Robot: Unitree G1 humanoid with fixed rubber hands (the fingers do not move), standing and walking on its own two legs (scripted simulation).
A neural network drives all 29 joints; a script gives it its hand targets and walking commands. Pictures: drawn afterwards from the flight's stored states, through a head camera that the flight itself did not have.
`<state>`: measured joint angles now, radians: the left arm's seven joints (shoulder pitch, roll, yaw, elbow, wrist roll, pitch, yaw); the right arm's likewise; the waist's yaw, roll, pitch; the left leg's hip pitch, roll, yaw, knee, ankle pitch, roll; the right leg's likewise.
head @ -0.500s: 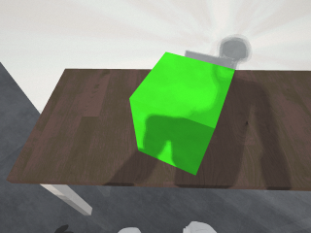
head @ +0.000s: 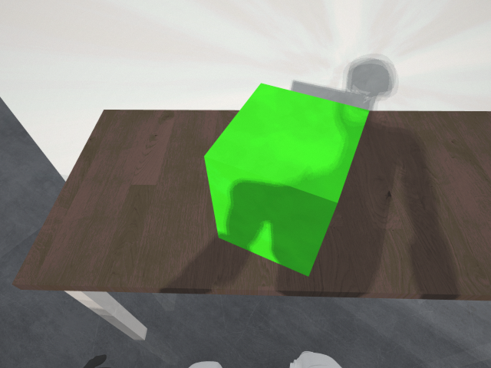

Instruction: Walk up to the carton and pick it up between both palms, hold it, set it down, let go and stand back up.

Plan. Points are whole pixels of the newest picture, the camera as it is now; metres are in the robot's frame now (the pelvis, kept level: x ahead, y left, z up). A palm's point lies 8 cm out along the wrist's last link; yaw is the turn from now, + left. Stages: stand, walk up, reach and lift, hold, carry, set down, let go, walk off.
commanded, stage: reach and lift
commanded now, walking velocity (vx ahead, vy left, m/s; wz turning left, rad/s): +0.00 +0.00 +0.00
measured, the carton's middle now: (285, 181) +0.43 -0.05 +0.03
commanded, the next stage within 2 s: none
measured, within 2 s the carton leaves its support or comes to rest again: neither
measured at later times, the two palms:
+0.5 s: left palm (114, 345) +0.17 +0.25 -0.09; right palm out of the picture +0.12 -0.27 -0.09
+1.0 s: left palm (87, 360) +0.14 +0.27 -0.05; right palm (399, 367) +0.13 -0.21 -0.06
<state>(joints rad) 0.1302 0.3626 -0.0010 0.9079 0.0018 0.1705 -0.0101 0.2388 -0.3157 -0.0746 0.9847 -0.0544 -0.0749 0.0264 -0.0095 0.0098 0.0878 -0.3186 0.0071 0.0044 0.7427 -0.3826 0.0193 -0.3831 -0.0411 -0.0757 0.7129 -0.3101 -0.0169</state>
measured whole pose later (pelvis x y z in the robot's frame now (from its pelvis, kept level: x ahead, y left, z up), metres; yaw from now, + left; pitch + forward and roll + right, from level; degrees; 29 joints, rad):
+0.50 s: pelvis -0.01 -0.01 +0.00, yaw -1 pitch -4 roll -1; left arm 0.10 0.33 0.00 0.41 0.01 0.45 -0.04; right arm 0.13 -0.23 -0.04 0.77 -0.03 -0.11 -0.07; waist -0.01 -0.03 0.16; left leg -0.33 0.03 0.01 0.78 -0.39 0.01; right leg -0.38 -0.02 -0.07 0.72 -0.27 -0.01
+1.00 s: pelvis -0.03 +0.01 +0.01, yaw -1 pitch -9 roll -3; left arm 0.21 0.33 0.00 0.38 0.01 0.19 -0.08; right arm 0.19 -0.14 0.00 0.58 -0.03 -0.14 -0.15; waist -0.01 0.03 0.16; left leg -0.21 0.04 0.01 0.71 -0.34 0.02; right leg -0.23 0.00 -0.07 0.56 -0.17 0.01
